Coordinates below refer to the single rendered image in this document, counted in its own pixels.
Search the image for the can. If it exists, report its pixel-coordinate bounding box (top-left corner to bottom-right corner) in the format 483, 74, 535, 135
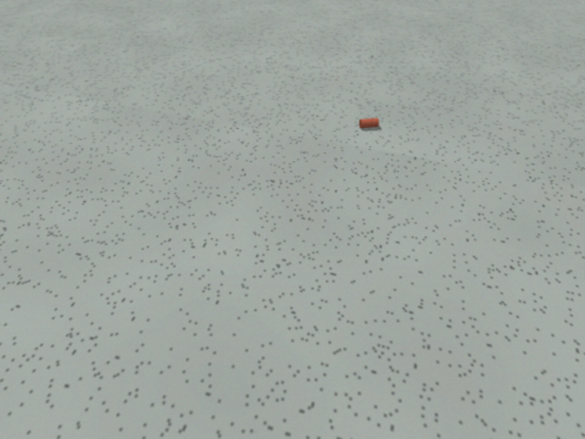
359, 118, 379, 128

